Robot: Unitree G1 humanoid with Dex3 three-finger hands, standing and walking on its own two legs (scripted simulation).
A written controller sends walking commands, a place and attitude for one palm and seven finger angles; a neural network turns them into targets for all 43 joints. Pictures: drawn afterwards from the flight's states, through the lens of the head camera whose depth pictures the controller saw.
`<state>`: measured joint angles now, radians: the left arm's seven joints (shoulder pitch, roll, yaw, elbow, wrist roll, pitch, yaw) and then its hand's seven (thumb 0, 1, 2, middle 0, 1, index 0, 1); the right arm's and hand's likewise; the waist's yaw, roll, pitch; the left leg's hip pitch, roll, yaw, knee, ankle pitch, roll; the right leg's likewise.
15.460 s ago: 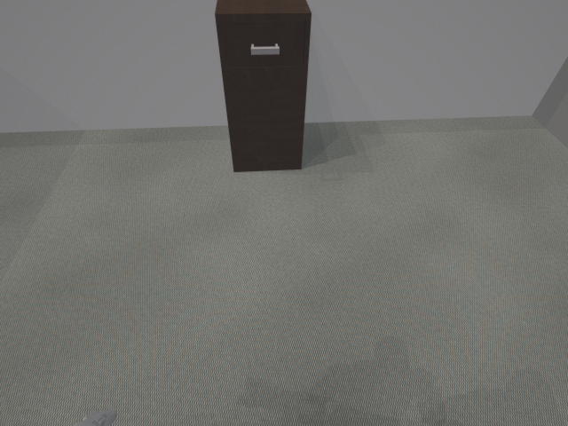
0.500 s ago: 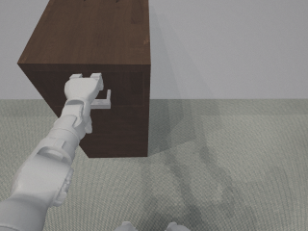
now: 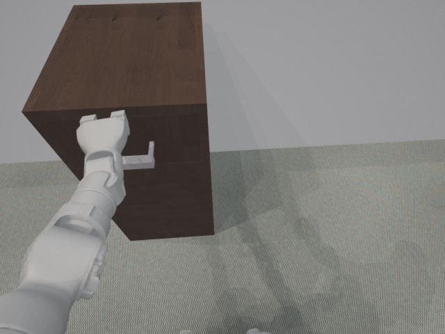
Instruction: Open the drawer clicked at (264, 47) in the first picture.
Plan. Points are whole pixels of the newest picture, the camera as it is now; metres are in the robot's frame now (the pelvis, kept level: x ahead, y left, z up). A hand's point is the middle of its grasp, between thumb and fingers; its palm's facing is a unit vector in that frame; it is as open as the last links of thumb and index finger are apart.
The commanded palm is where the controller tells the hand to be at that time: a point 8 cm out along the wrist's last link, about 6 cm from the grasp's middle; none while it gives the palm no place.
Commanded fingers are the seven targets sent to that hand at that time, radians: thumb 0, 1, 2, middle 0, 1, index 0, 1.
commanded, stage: move the hooked fingers above the handle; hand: left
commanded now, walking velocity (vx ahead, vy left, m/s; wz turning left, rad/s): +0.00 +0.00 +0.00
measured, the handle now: (129, 154) +0.53 +0.19 -0.05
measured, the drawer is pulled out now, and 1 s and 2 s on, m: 0.00 0.00 0.00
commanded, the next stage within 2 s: none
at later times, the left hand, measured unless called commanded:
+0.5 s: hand (132, 146) +0.49 +0.15 +0.03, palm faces +0.03 +0.02 -1.00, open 13.4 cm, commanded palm +0.46 +0.18 +0.06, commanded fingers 0.00 -0.50 0.30 -0.30 -1.20 -0.30 -1.20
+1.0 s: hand (116, 153) +0.48 +0.19 +0.01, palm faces +0.14 -0.01 -0.99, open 13.8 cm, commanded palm +0.47 +0.18 +0.06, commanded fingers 0.00 -0.50 0.30 -0.30 -1.20 -0.30 -1.20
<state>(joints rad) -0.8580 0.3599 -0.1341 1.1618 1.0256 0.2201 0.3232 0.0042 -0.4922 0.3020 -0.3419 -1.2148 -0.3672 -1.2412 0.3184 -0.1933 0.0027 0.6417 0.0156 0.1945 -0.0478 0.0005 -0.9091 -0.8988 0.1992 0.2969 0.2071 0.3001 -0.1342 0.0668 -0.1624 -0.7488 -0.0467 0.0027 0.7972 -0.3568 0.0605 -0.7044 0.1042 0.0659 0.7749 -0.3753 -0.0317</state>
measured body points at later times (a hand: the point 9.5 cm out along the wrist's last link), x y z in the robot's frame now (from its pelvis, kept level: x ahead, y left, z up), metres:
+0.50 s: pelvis +0.00 +0.00 -0.01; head +0.08 -0.02 +0.43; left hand +0.48 +0.15 +0.08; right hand +0.05 -0.25 -0.15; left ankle +0.01 +0.08 -0.70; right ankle -0.01 -0.10 -0.70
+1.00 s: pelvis -0.01 +0.00 -0.03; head +0.10 +0.01 +0.41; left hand +0.47 +0.19 +0.06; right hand +0.02 -0.28 -0.15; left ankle +0.01 +0.08 -0.70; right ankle -0.01 -0.10 -0.70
